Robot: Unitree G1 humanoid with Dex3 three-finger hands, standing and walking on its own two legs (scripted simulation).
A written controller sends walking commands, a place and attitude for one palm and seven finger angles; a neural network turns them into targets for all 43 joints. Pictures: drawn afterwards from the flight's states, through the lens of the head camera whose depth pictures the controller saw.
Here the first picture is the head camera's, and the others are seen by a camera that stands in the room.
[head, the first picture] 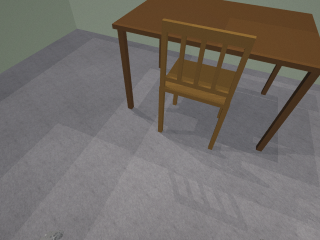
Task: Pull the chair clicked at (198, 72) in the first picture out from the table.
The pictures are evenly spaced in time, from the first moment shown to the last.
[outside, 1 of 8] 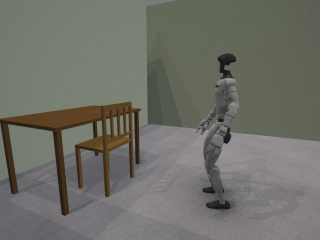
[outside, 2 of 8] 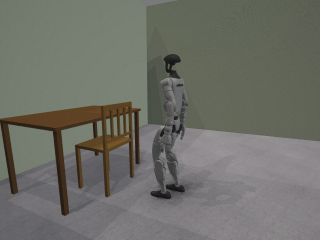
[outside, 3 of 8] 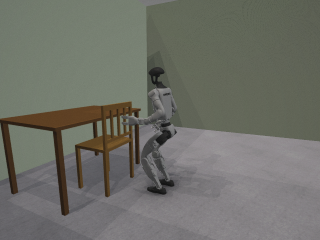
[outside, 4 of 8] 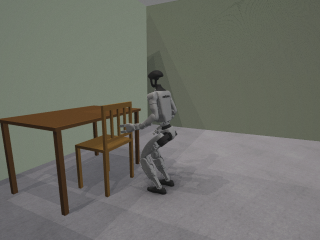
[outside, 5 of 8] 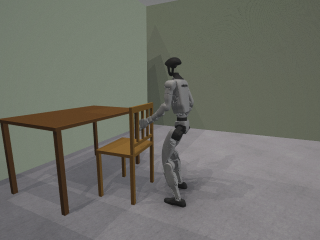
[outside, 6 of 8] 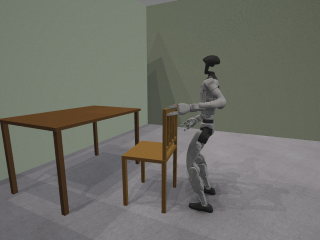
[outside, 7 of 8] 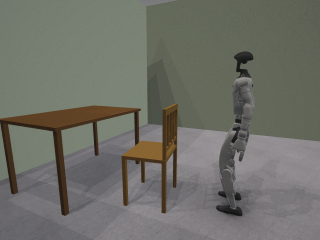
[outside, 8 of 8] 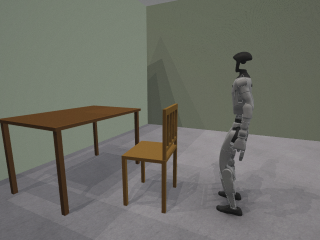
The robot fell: no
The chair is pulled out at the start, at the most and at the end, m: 0.00 0.56 0.56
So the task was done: yes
